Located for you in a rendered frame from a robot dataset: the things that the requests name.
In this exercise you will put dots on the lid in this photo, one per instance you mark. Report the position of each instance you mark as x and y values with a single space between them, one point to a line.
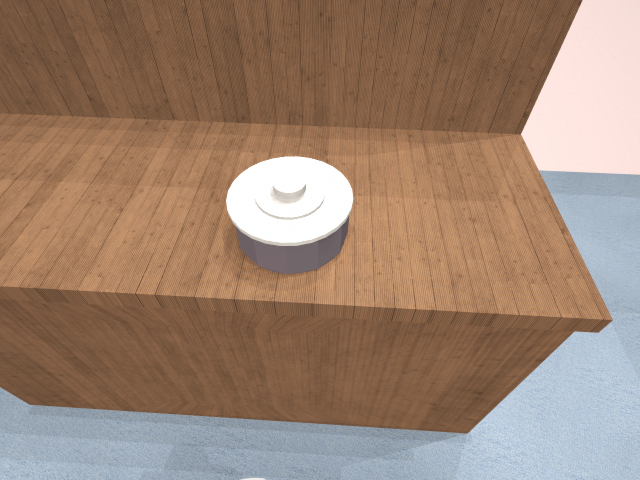
259 213

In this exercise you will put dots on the pot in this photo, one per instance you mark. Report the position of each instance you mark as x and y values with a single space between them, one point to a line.
294 259

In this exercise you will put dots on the knob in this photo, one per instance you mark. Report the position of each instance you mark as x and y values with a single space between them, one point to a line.
289 185

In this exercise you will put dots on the table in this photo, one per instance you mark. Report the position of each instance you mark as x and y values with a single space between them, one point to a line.
123 124

